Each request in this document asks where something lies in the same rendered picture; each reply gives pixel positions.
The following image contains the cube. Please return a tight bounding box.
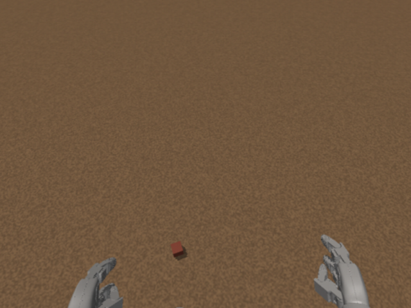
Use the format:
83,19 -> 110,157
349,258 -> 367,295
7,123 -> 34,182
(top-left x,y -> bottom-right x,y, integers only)
171,241 -> 184,257

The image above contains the right robot hand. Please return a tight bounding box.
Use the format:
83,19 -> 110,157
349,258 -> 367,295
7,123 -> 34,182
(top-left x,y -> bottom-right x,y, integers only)
314,234 -> 370,308

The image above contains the left robot hand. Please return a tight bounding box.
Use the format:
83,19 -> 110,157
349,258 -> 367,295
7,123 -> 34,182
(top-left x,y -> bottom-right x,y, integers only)
68,257 -> 123,308

